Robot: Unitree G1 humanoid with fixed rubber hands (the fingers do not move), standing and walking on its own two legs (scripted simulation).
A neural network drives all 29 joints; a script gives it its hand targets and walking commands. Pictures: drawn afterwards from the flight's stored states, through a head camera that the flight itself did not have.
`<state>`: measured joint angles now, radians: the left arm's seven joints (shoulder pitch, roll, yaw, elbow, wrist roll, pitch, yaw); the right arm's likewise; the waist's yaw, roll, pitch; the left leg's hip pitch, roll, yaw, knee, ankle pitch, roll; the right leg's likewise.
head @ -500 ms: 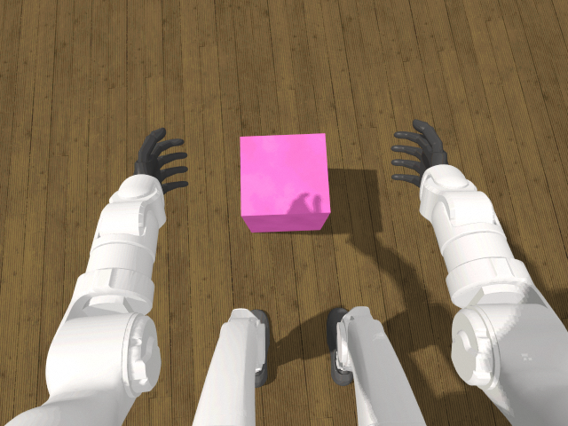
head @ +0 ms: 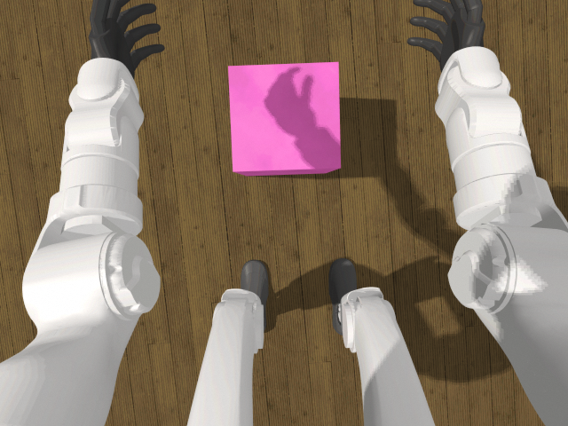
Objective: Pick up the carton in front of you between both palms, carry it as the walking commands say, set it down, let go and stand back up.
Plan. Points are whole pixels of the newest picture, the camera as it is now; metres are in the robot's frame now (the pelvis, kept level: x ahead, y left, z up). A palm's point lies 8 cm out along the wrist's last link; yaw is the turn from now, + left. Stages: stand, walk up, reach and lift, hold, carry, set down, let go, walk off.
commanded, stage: reach and lift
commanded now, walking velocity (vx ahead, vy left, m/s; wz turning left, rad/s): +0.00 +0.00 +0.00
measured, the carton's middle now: (285, 128) +0.52 +0.03 -0.52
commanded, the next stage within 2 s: none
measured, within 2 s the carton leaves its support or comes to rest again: leaves its support in 1.68 s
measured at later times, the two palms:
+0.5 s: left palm (183, 122) +0.51 +0.21 -0.37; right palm (389, 113) +0.52 -0.16 -0.37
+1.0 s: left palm (202, 125) +0.52 +0.20 -0.45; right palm (372, 120) +0.53 -0.15 -0.45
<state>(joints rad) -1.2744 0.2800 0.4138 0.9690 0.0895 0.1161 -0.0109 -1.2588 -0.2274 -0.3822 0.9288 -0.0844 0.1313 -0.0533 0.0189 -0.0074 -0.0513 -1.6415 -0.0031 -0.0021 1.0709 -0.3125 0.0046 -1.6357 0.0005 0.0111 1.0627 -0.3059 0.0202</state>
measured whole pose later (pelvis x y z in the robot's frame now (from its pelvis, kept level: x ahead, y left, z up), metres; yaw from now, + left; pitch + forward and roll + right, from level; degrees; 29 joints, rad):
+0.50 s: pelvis -0.05 -0.01 -0.22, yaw +0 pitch +44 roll -1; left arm -1.51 0.43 0.16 1.07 -0.17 0.15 0.08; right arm -1.49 -0.36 -0.14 1.02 0.17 0.17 -0.15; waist 0.02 -0.02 0.25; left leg -2.20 -0.02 -0.03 1.99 -0.55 -0.02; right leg -2.19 0.03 0.01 1.98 -0.56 0.02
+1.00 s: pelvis -0.05 +0.00 -0.29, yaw +0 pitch +35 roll -1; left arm -1.62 0.43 0.07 1.20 -0.23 0.08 0.10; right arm -1.59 -0.37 -0.06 1.15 0.24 0.09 -0.13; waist 0.02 -0.01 0.46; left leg -2.24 -0.02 -0.02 2.25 -0.62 -0.01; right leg -2.22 0.04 0.02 2.24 -0.63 0.05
